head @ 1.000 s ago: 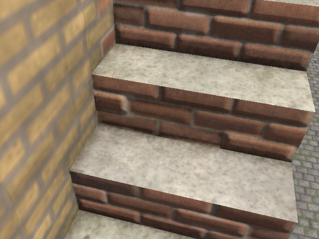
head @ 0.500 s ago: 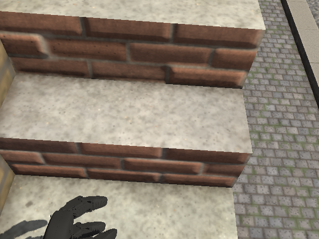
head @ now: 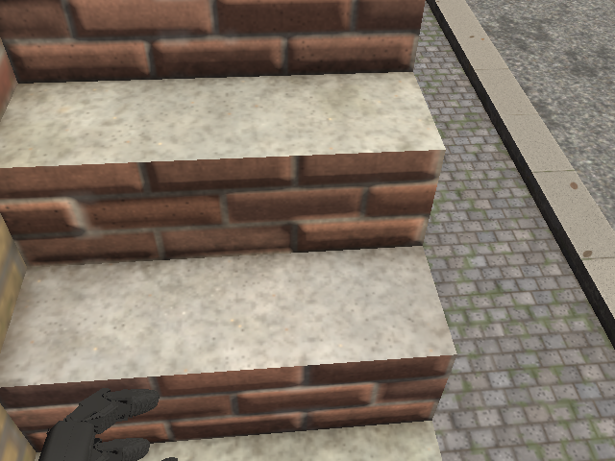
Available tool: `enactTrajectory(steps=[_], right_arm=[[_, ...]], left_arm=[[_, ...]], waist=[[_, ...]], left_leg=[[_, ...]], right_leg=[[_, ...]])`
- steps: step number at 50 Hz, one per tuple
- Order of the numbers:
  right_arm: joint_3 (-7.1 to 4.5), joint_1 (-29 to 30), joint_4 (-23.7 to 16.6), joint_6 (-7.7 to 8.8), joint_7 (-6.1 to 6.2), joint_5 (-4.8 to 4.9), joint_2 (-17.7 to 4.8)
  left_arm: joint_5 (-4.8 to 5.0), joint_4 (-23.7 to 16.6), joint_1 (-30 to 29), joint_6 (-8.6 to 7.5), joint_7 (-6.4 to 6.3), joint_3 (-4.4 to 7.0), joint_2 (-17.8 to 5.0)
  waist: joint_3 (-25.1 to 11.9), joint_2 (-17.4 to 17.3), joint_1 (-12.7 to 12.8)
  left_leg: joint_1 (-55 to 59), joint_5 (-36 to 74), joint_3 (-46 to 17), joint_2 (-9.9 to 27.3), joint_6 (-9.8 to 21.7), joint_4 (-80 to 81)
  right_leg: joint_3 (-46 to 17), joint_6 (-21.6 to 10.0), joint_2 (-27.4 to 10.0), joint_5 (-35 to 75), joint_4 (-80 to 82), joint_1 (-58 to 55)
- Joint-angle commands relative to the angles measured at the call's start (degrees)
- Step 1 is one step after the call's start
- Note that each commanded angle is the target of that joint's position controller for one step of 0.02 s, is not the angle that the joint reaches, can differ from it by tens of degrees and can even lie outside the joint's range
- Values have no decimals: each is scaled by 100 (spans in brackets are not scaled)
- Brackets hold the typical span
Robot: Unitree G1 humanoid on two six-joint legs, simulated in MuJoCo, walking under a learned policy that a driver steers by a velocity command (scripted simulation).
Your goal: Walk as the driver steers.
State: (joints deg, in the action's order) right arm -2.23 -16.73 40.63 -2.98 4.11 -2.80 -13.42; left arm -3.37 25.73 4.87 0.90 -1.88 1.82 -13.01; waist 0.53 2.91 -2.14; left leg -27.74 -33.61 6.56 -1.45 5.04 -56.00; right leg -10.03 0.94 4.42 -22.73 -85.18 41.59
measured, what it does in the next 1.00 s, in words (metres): goes down, backwards: right foot 0.21 m lower, then right foot 0.22 m lower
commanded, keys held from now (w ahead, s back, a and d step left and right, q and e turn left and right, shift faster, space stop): w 1.00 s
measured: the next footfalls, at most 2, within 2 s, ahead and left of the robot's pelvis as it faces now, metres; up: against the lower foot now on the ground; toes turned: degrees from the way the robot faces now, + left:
right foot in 0.36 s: -0.08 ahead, -0.09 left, -0.21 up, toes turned -7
right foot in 0.78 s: -0.09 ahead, -0.14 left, -0.22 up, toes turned -9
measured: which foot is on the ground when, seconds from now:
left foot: down 0.00-0.74, up 0.76-1.00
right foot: up 0.00-0.34, down 0.36-0.54, up 0.56-0.76, down 0.78-1.00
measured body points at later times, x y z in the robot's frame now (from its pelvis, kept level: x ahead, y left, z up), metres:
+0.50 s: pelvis -0.01 -0.02 -0.12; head +0.00 -0.02 +0.33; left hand +0.12 +0.22 -0.24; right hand +0.09 -0.28 -0.23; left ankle +0.02 +0.08 -0.68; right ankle -0.11 -0.08 -0.87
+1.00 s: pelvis -0.03 -0.01 -0.16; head -0.03 +0.00 +0.29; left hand +0.00 +0.25 -0.28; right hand +0.17 -0.26 -0.22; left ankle -0.05 +0.12 -0.53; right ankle -0.13 -0.14 -0.89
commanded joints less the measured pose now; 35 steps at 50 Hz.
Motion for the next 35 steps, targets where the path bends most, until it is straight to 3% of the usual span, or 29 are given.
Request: enactTrajectory(steps=[1, 2, 3, 4, 5, 9, 10, 11, 12, 13, 15, 16, 17, 18, 19, 20, 21, 22, 23, 24, 26, 27, 28, 29, 30, 31, 32, 34, 35], right_arm=[[-45, 1546, -1019, 289, 31, -73, -490], [-90, 1097, -824, 369, 48, -49, -617], [-187, 712, -585, 488, 150, -102, -756], [-216, 547, -360, 536, 103, -41, -599], [-220, 400, -305, 559, 58, 19, -566], [-381, 219, -289, 480, 49, -43, -581], [-322, 527, -445, 404, 104, -128, -315], [-328, 11, -40, 450, 123, 99, -472], [-287, 159, -152, 388, 173, 63, -253], [-370, 113, -53, 315, 247, 166, -397], [-428, 111, -368, 209, 379, 297, -299], [-347, 538, -606, 165, 340, 329, -93], [-303, 323, -774, 146, 292, 359, 90], [-303, 210, -861, 71, 207, 427, 248], [-215, 558, -1008, 48, 163, 636, 466], [-185, -342, -892, 45, 289, 496, 264], [-229, -815, -734, 3, 386, 316, -65], [-234, -606, -769, -95, 439, 247, -268], [-246, -483, -811, -156, 444, 287, -424], [-301, -784, -723, -216, 437, 310, -580], [-365, -1237, -593, -348, 414, 283, -671], [-450, -799, -697, -420, 375, 222, -974], [-351, 79, -918, -356, 367, 130, -696], [-253, 971, -1220, -108, 352, 90, -239], [-201, 1856, -1540, 28, 368, 38, -83], [-146, 2633, -1691, 179, 374, -32, -3], [-92, 2705, -1605, 289, 390, -147, 14], [-91, 1598, -1143, 285, 403, -191, 36], [-235, 1235, -972, 250, 503, -42, -169]], left_arm=[[30, -163, 739, 66, -32, 6, -207], [147, -218, 544, 90, 35, 9, -290], [166, -235, 230, 106, 183, 79, -329], [80, 58, 452, 140, 244, 134, -282], [112, 183, 537, 114, 283, 107, -148], [193, 285, 367, 101, 281, 37, -39], [121, 171, 65, 131, 276, 22, -118], [255, 732, 1170, 41, 385, -23, 289], [146, 682, 654, 57, 379, 21, 1], [171, 709, 820, -3, 399, -100, 389], [205, 866, 715, -99, 342, -194, 428], [237, 882, 881, -234, 300, -157, 265], [305, 900, 690, -268, 260, -66, 19], [367, 952, 792, -340, 244, 55, -434], [219, 1182, 1674, -468, 222, 215, -1121], [33, 1125, 953, -508, 184, 363, -1579], [196, 892, 348, -459, 163, 374, -1479], [301, 812, 343, -410, 88, 298, -1273], [460, 812, 355, -400, 9, 226, -1170], [565, 763, 172, -358, 22, 215, -1259], [459, 559, -400, -255, 108, 269, -1436], [477, 306, -870, -201, 211, 235, -1209], [212, -113, -1142, -241, 319, 58, -763], [51, -481, -1505, -258, 273, -57, -596], [90, -193, -479, -213, 227, -75, -488], [75, 137, 572, -144, 174, -113, -313], [109, 310, 1055, -96, 127, -109, -284], [250, 358, 957, 17, 160, -148, -282], [246, 475, 970, 4, 187, -256, 127]], waist=[[-259, -264, 863], [-199, -154, 652], [-198, -173, 457], [-135, -25, 453], [-213, -52, 389], [-99, -677, 187], [83, -528, 46], [-520, -372, 436], [114, -260, 156], [17, -683, 254], [261, -504, -124], [208, -292, 9], [46, -428, -366], [-336, -142, -491], [-627, 956, 1], [-592, 1200, -751], [-829, 721, -1085], [-852, 543, -933], [-841, 487, -921], [-935, 285, -1176], [-733, -105, -1636], [-601, -1652, -1677], [-577, -1808, -970], [-335, -1185, -537], [-150, -674, 188], [24, -117, 937], [-10, 215, 1213], [218, 374, 850], [141, 378, 756]], left_leg=[[-514, -858, -3617, 1741, 1109, 2794], [-295, -522, -3276, 1688, 1095, 2855], [-199, -391, -3378, 1711, 1097, 2545], [23, -274, -3040, 1431, 1199, 1596], [319, -293, -2941, 1383, 1215, 1453], [392, -458, -2905, 1359, 1209, 1562], [130, 614, -2330, 1051, 939, 982], [-21, -1003, -2404, 884, 920, 753], [4, 736, -1510, 436, 535, 135], [-211, 169, -1255, 107, 336, -54], [235, 868, -745, -482, 150, -1191], [809, 1383, -363, -727, 140, -1969], [774, 1193, -670, -708, 226, -2044], [-19, 499, -522, -924, 76, -2960], [-1628, -806, -150, -1087, -237, -5016], [-1207, -374, 25, -815, -170, -5088], [-652, -329, 99, -637, -61, -4156], [-261, -820, 214, -698, 55, -3285], [151, -800, 212, -747, 205, -2798], [764, -123, -23, -846, 336, -2562], [1065, 195, -562, -851, 614, -1002], [226, 16, -2348, -103, 1273, 718], [-946, 21, -4725, 450, 1816, 1860], [-2226, 339, -4816, 391, 1749, 1099], [-3801, 596, -4258, 509, 1448, 53], [-5250, 868, -3461, 423, 1099, -786], [-4866, 1133, -2552, 320, 798, -841], [-3042, 875, -2018, 116, 595, -652], [-2844, 34, -1957, -34, 438, -1044]], right_leg=[[-268, 759, 20, 603, -1559, 485], [-28, 697, -152, -92, -389, 215], [-296, 633, -356, 436, -546, -38], [-115, 574, 5, 1635, -925, 165], [-95, 495, 54, 1556, -721, 298], [579, 266, -329, 187, 1472, -176], [794, 362, -244, -101, 2066, -372], [1214, -101, -183, 1349, 2317, -1253], [1473, 11, -127, 1270, 3868, -1310], [1854, -264, -137, 1775, 5394, -1949], [2263, -558, -307, 4043, 8217, -2240], [2145, -534, -465, 5072, 8577, -1779], [2213, -650, -684, 5658, 8867, -2154], [1866, -653, -1121, 7136, 8399, -3133], [1210, -442, -1763, 11216, 6555, -4444], [1885, -460, -2114, 12186, 6017, -4061], [1959, -524, -1999, 11640, 6270, -3711], [1826, -737, -2005, 11192, 6439, -3465], [1705, -887, -2133, 11293, 6317, -3332], [1837, -887, -2012, 11278, 5903, -2849], [2090, -612, -1340, 9393, 4451, -1977], [2070, -218, -298, 4916, 2158, -1678], [956, 399, 528, 920, -411, -1581], [-516, 677, 318, -55, -1988, -1308], [-857, 611, -230, -463, -2172, -1855], [-824, 364, -612, -113, -1621, -2887], [-33, 400, -633, 324, -109, -2940], [937, 223, -643, 132, 3452, -2150], [1272, -120, -738, 1120, 5311, -2848]])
